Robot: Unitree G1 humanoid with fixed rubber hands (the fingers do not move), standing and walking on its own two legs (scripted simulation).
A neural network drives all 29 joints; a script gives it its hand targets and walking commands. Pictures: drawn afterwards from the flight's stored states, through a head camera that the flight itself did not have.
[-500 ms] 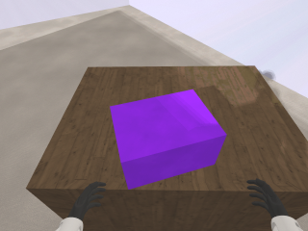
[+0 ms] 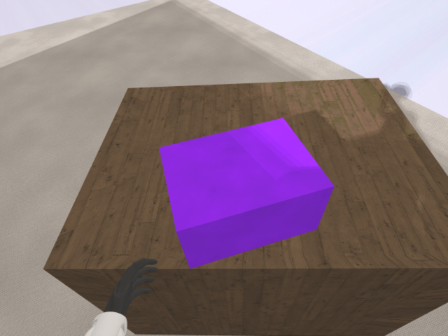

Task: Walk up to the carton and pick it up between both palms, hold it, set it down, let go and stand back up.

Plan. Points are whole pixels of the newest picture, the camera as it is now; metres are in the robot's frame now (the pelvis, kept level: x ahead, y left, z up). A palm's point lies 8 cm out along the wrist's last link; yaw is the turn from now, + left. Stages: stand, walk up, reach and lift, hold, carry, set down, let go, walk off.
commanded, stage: stand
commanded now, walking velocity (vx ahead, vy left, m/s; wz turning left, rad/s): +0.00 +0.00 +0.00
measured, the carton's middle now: (239, 189) +0.43 +0.01 -0.01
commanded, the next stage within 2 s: none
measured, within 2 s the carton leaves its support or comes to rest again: neither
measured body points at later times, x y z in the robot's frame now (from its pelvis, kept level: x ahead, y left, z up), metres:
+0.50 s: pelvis +0.01 +0.00 +0.00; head +0.02 -0.01 +0.45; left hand +0.21 +0.22 -0.03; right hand +0.12 -0.25 -0.12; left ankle -0.01 +0.10 -0.72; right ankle +0.09 -0.15 -0.72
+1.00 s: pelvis +0.01 +0.00 +0.00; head +0.02 -0.01 +0.45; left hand +0.21 +0.22 -0.03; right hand +0.13 -0.24 -0.12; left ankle -0.01 +0.10 -0.72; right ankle +0.09 -0.15 -0.72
